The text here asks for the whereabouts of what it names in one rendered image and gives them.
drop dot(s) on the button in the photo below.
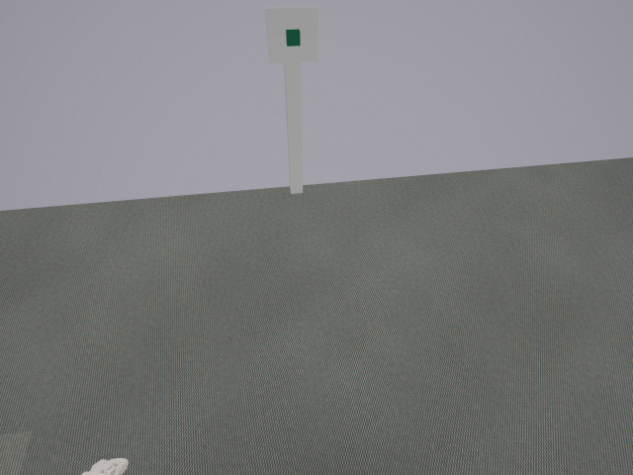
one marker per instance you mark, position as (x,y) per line
(293,38)

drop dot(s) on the panel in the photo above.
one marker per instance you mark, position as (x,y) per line
(278,20)

